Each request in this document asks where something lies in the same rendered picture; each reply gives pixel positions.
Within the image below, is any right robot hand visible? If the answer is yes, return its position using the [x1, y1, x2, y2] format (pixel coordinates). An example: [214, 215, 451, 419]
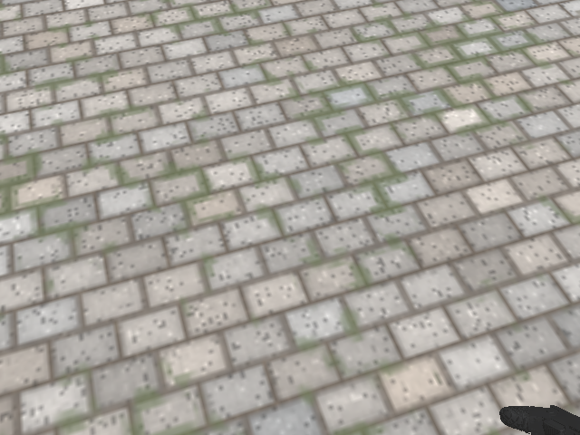
[499, 405, 580, 435]

